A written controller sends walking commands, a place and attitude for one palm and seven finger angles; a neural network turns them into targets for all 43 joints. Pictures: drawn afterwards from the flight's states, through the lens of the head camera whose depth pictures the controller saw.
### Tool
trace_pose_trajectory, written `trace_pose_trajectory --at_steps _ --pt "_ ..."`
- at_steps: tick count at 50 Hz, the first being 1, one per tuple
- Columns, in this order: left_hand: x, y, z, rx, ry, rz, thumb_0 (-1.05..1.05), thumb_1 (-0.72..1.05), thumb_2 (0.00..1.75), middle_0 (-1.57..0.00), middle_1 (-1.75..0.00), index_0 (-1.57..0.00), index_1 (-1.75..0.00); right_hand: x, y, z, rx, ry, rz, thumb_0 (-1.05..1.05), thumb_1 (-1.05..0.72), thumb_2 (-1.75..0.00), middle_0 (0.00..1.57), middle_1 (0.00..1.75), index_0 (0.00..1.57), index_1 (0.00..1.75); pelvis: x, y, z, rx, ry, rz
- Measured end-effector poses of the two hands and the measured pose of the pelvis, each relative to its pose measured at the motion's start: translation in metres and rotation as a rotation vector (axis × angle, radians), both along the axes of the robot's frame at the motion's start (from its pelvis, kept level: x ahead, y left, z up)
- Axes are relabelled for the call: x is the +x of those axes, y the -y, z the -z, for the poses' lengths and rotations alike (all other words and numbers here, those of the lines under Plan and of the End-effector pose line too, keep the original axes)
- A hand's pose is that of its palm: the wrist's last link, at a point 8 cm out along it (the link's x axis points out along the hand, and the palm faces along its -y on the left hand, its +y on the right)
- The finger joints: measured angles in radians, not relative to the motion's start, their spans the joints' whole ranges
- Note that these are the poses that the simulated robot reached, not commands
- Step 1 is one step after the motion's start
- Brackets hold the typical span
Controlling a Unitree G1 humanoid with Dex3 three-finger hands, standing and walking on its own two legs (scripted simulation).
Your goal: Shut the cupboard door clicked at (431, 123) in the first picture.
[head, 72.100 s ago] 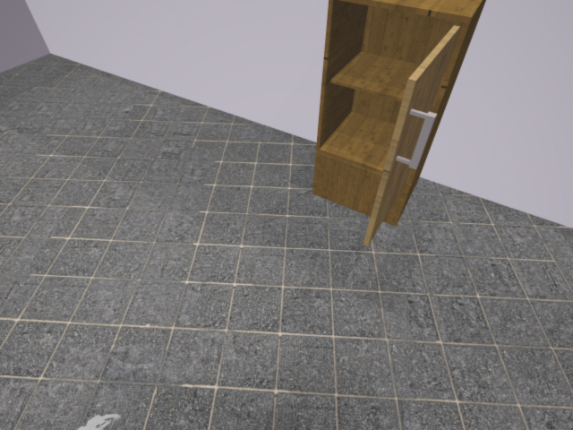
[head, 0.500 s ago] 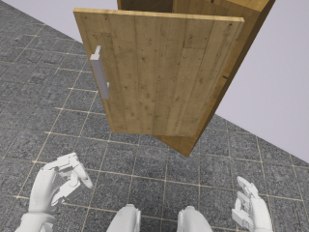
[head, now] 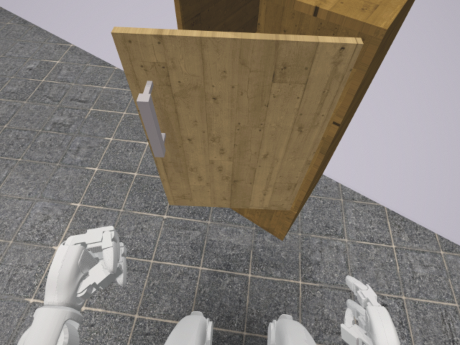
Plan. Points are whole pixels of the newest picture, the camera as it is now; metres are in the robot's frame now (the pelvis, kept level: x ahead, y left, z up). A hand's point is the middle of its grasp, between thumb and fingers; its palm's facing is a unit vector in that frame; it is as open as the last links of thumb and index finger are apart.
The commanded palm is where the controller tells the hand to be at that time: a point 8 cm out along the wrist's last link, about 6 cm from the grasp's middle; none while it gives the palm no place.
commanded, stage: raise the hand and make a fist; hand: left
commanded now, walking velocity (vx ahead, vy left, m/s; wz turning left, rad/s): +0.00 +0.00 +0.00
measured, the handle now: (154, 121) +0.52 +0.19 +0.05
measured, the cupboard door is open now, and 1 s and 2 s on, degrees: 32 32 32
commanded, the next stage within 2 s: bring the fist close to the handle in 0.26 s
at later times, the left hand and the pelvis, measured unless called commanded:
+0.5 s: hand (128, 263) +0.23 +0.17 +0.05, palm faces +0.02 -1.00 -0.06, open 3.1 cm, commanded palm +0.23 +0.22 +0.05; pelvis -0.01 -0.02 +0.00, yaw +0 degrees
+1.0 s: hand (154, 202) +0.34 +0.16 +0.04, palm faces -0.03 -1.00 -0.02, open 3.1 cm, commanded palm +0.32 +0.21 +0.05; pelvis +0.00 -0.01 +0.01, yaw +0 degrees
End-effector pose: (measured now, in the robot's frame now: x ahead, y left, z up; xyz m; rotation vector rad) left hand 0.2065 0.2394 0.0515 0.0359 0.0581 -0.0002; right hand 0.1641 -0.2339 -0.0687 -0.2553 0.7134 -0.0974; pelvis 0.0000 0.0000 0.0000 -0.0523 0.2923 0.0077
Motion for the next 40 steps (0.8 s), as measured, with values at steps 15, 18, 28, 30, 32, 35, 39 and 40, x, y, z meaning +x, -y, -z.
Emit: trace_pose_trajectory --at_steps 15,18,28,30,32,35,39,40 --pt "-0.004 0.013 -0.002 0.003 0.035 -0.014 0.01 0.90 0.90 -1.30 -1.50 -1.29 -1.50 0.001 0.015 0.001 0.002 0.014 0.010 0.01 -0.90 -0.90 0.20 0.30 0.20 0.30 -0.002 0.012 0.002 0.013 0.004 0.001" --pt "-0.007 0.020 0.007 -0.007 -0.019 0.011 0.01 0.90 0.90 -1.30 -1.50 -1.29 -1.50 0.003 0.016 0.000 0.006 0.023 0.013 0.01 -0.90 -0.90 0.21 0.30 0.20 0.30 -0.003 0.014 0.001 0.016 0.006 0.002" --pt "0.020 0.013 -0.005 0.025 0.120 -0.031 0.01 0.90 0.90 -1.31 -1.50 -1.30 -1.50 0.002 0.020 0.009 -0.004 0.014 -0.012 0.01 -0.90 -0.90 0.21 0.30 0.20 0.30 -0.008 0.020 0.007 0.014 -0.001 -0.006" --pt "0.032 0.015 0.000 0.012 0.101 -0.013 0.01 0.90 0.90 -1.31 -1.50 -1.30 -1.50 -0.001 0.021 0.012 -0.002 0.000 -0.006 0.01 -0.90 -0.90 0.21 0.30 0.20 0.30 -0.009 0.020 0.008 0.014 -0.005 -0.006" --pt "0.043 0.019 0.005 0.000 0.063 0.017 0.01 0.90 0.90 -1.31 -1.50 -1.30 -1.50 -0.005 0.022 0.013 -0.001 -0.014 0.008 0.01 -0.90 -0.90 0.21 0.30 0.20 0.30 -0.009 0.020 0.007 0.014 -0.007 -0.003" --pt "0.057 0.025 0.009 -0.008 0.024 0.048 0.01 0.90 0.90 -1.31 -1.50 -1.30 -1.50 -0.013 0.025 0.013 -0.002 -0.035 0.036 0.01 -0.90 -0.90 0.21 0.30 0.20 0.30 -0.008 0.019 0.004 0.017 -0.009 0.004" --pt "0.076 0.021 0.001 -0.011 0.054 0.018 0.01 0.90 0.90 -1.31 -1.50 -1.30 -1.50 -0.024 0.027 0.011 -0.009 -0.066 0.061 0.01 -0.90 -0.90 0.21 0.30 0.20 0.30 -0.005 0.017 -0.001 0.021 -0.009 0.011" --pt "0.080 0.020 -0.002 -0.011 0.069 0.005 0.01 0.90 0.90 -1.31 -1.50 -1.30 -1.50 -0.026 0.028 0.011 -0.010 -0.074 0.064 0.01 -0.90 -0.90 0.21 0.30 0.20 0.30 -0.005 0.016 -0.001 0.021 -0.010 0.012"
